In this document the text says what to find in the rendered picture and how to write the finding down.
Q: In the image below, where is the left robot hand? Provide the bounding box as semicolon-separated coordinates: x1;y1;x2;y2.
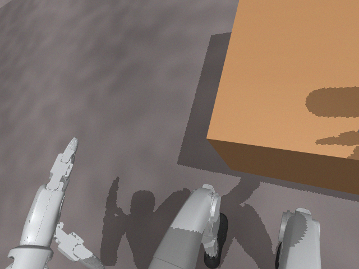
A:
20;137;105;269

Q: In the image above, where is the left robot foot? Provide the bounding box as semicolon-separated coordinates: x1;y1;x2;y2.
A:
204;213;228;269

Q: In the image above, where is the left robot arm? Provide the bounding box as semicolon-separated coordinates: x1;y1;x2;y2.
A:
6;245;54;269

